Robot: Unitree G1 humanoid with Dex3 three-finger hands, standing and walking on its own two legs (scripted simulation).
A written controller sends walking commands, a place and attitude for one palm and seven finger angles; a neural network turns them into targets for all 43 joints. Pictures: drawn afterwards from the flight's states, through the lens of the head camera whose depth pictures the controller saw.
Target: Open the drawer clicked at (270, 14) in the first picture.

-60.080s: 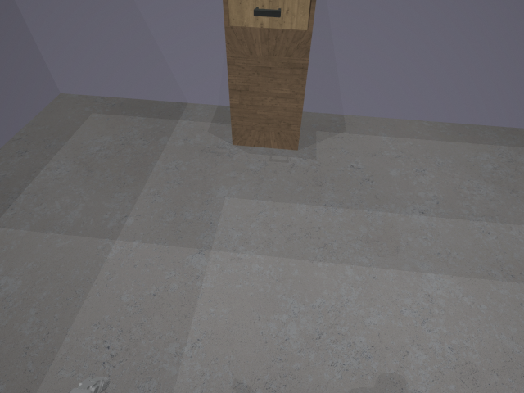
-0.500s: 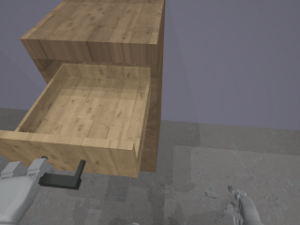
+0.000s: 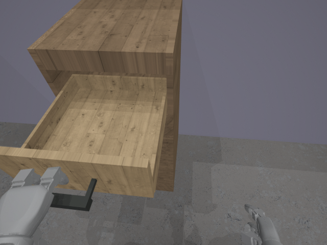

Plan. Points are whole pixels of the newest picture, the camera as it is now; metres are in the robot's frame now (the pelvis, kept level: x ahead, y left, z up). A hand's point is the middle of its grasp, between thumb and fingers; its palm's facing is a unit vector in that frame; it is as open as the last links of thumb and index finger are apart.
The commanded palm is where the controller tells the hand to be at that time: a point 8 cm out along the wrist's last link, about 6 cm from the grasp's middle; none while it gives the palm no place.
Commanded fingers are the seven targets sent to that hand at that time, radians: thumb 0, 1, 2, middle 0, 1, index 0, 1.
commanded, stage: lift the hand off the handle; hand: left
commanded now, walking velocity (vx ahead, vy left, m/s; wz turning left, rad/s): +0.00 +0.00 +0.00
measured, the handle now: (67, 191) +0.21 +0.25 +0.05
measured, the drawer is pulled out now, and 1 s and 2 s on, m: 0.29 0.29 0.29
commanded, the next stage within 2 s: draw the hand back to the body in 1.10 s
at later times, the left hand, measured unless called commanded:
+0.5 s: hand (27, 197) +0.17 +0.28 +0.12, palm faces +0.06 -0.05 -1.00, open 13.2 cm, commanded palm +0.14 +0.28 +0.18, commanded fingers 0.00 -0.50 0.30 -0.30 -1.20 -0.30 -1.20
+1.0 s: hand (13, 171) +0.18 +0.27 +0.19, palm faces +0.09 -0.03 -1.00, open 13.8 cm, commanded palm +0.14 +0.27 +0.25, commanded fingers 0.00 -0.50 0.30 -0.30 -1.20 -0.30 -1.20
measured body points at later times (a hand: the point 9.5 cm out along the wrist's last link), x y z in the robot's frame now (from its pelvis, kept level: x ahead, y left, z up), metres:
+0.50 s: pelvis +0.00 +0.01 +0.02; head +0.01 -0.02 +0.47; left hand +0.16 +0.28 +0.17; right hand +0.23 -0.20 -0.06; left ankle +0.00 +0.09 -0.70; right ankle -0.02 -0.11 -0.70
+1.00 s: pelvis +0.00 +0.00 +0.04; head -0.01 -0.04 +0.49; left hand +0.17 +0.27 +0.25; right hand +0.23 -0.20 -0.04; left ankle +0.00 +0.09 -0.70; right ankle -0.02 -0.11 -0.70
